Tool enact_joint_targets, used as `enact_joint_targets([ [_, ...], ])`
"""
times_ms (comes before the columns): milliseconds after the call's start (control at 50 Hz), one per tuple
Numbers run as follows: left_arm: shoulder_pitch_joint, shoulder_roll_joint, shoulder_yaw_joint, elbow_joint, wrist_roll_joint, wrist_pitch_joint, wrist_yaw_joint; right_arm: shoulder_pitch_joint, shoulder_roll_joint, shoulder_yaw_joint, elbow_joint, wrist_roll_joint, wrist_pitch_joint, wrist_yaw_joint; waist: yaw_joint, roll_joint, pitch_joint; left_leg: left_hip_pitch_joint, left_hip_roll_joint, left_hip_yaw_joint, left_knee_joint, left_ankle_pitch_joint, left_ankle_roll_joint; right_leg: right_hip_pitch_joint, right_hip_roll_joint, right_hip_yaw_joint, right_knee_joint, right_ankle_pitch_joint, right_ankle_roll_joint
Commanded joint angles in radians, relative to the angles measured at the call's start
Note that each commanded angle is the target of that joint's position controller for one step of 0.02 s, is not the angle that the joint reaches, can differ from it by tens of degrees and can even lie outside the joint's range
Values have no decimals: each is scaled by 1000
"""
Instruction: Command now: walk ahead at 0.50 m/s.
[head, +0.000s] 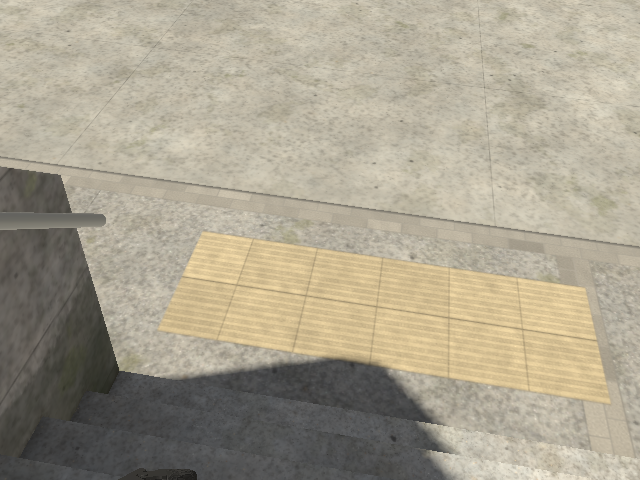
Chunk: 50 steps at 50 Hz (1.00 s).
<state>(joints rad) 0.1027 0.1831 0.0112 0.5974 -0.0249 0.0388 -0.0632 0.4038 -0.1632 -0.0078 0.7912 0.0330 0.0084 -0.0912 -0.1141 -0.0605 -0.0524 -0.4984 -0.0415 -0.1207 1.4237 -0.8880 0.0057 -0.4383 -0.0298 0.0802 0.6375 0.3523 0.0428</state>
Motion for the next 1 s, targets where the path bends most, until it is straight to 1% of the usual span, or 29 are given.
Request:
enact_joint_targets([
  [20, 275, 68, 67, 102, 1, -41, 14, 70, -108, -38, 25, 21, -1, -7, 128, 172, 125, -101, 7, -12, 11, 614, 102, 329, -16, -138, -524, -36, -84],
  [40, 510, 62, 82, 188, 30, -44, 23, 61, -61, -40, 60, -6, -10, 5, 236, 114, 71, -306, -47, -41, 382, 623, 82, 613, -86, -73, -438, -10, -139],
  [60, 643, 100, 70, 239, 48, -53, 7, -10, 34, -23, -2, -34, -32, 46, 269, -111, 30, -753, -153, -59, 841, 31, 47, 887, -208, 74, -13, 404, -230],
  [80, 558, 112, 56, 234, 34, -55, -17, 15, 37, -8, -63, -13, -57, 62, 175, -160, -4, -910, -110, -120, 962, 114, 51, 886, -221, 163, 77, 370, -243],
  [100, 569, 126, 67, 261, 23, -55, -26, 3, -7, -15, -63, 20, -71, 61, 164, -112, -54, -921, -58, -126, 902, 201, 74, 791, -265, 218, 22, 37, -285],
  [120, 561, 249, 105, 308, 7, -58, -18, -71, -5, 0, -129, 50, -81, 47, 127, -119, -59, -978, 20, -105, 774, 286, 67, 689, -409, 514, -186, -633, -401],
  [140, 497, 141, 71, 322, 18, -59, -8, -245, -18, 0, -153, 65, -62, 27, 132, -2, 89, -1083, 84, -118, 681, 385, 67, 561, -431, 632, -326, -968, -386],
  [180, 308, -27, -5, 276, 55, -75, 18, -219, -86, -21, -111, 43, -28, 27, 59, 37, 183, -924, 102, -156, 331, 718, 61, 242, -265, 468, -222, -1036, -245],
  [220, 235, 8, -20, 262, 60, -85, 71, -177, -56, -22, -111, -61, -23, 54, 11, 26, 150, -552, 136, -27, -65, 1081, -4, -48, -157, 261, -197, -695, -233],
  [260, 330, 101, 4, 317, 48, -91, 88, -111, -36, -19, -75, -41, -30, 75, 11, -69, 83, -346, 135, 18, -41, 1231, -23, -85, -131, 214, -183, -577, -237],
  [280, 385, 84, -2, 326, 28, -100, 103, -177, -115, -45, -100, -21, -34, 83, 51, -69, 121, -451, 149, -31, -217, 1363, -18, 44, -127, 211, -125, -623, -221],
  [320, 493, 60, -14, 364, -9, -98, 130, -342, -119, -44, -147, -30, -52, 103, 122, -38, 167, -522, 159, -52, -537, 1484, 4, 213, -128, 206, -41, -652, -196],
  [400, 547, 73, 2, 360, 11, -50, 152, -469, -38, -29, -174, -27, -56, 183, 231, -49, 190, -180, 78, 61, -797, 1491, -11, 103, -73, 108, 39, -806, -215],
  [460, 527, 53, 10, 366, 7, -44, 147, -417, -79, -41, -155, -4, -50, 196, 242, -37, 225, -175, 131, 8, -906, 1472, 9, 183, -85, 128, 211, -770, -211],
  [500, 412, 82, 27, 350, 8, -56, 134, -223, -145, -67, -83, -7, -57, 179, 134, -38, 152, 11, 178, -5, -956, 1416, 35, 182, -78, 152, 422, -618, -194],
  [540, 328, 107, 52, 372, 6, -80, 101, 254, -216, -117, 93, -20, -59, 152, -91, -3, 1, 563, 146, 104, -1002, 1381, 74, -1, -6, 102, 913, -262, -141],
  [560, 241, 82, 62, 380, -6, -104, 103, 522, -227, -118, 198, -50, -63, 145, -237, 238, 50, 734, 207, 67, -1049, 1479, 164, -215, 200, 61, 1532, -829, -70],
  [580, 518, -34, 48, 373, 0, -108, 86, 370, -181, -66, 195, -43, -75, 148, 23, 530, 16, 934, 291, 0, -624, 1891, 193, -643, 217, 171, 1606, -1255, -88],
  [600, 524, 27, 46, 336, -11, -99, 87, 319, -123, -51, 161, -13, -71, 154, 17, 529, -75, 919, 329, -83, -650, 1768, 211, -695, 153, 208, 1405, -1165, -95],
  [640, 429, 60, 66, 289, -41, -73, 110, 111, -68, -29, 142, -42, -70, 178, 127, 59, -11, 434, 338, -130, -817, 1163, 203, -559, 61, 119, 1174, -763, -137],
  [660, 366, -19, 40, 241, -52, -59, 120, 72, -208, -73, 169, -59, -78, 156, 148, 351, -22, 330, 509, -410, -884, 906, 295, -630, -4, 143, 1113, -689, -129],
  [680, 279, 12, 39, 213, -39, -38, 126, -20, -103, -32, 142, -56, -94, 127, 166, 141, 127, 60, 489, -338, -865, 968, 261, -579, -12, 209, 875, -540, -83],
  [720, 320, -15, 45, 234, -1, -14, 129, -16, -123, -15, 182, -97, -97, 82, 215, 127, 105, -84, 355, -180, -826, 1097, 231, -377, -1, 105, 742, -410, -27],
  [760, 294, 66, 67, 214, -4, -24, 107, -24, -134, -27, 175, -51, -118, 48, 199, 196, 66, 39, 321, -126, -755, 1064, 165, -426, -9, 213, 589, -161, -44],
  [820, 98, 26, 43, 127, 37, -17, 61, -12, -99, -7, 182, 4, -104, -8, 157, 127, 71, -96, 206, 96, -672, 737, 123, -127, 40, 74, 132, 321, -33],
  [880, 150, 21, 32, 157, 26, -1, 27, -37, -163, -25, 156, 8, -86, -7, 179, 122, 70, -143, 225, 113, -537, 602, 113, 67, 46, 37, 124, 358, -17],
  [940, 220, 95, 58, 181, 49, 25, 34, 9, -123, -36, 142, 13, -63, 18, 152, 125, 108, 47, 279, 80, -247, 846, 80, -23, 50, -59, 146, 110, -26],
  [980, 407, 110, 88, 225, -2, -5, 30, -48, -127, -51, 127, 4, -33, 8, 255, 93, 53, 85, 187, 154, 158, 1006, 20, 313, -12, -35, -479, 119, -127],
  [1000, 567, 133, 88, 293, 10, -23, 30, -71, -128, -58, 141, -24, -46, -2, 346, -123, 62, -119, 77, 217, 634, 518, -11, 559, -75, 3, -514, 440, -200],
])
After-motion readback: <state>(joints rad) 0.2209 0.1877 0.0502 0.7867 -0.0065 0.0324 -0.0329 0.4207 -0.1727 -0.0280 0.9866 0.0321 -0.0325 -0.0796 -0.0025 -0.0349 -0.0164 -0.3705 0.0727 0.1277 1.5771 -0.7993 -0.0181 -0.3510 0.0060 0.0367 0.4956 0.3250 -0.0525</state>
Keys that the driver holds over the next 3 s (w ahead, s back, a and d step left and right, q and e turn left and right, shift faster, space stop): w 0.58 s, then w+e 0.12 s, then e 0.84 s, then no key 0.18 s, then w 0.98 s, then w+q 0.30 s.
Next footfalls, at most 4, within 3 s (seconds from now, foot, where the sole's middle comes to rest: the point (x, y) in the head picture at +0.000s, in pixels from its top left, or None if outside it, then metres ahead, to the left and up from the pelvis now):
0.04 right None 0.10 -0.15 -0.84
0.56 left None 0.43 0.14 -1.05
0.98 right None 0.62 -0.09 -1.25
1.70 left None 0.92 0.14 -1.46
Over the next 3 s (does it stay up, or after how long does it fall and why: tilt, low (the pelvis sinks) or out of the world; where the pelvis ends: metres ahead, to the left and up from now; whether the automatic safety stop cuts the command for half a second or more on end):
stays up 1.14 -0.23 -0.93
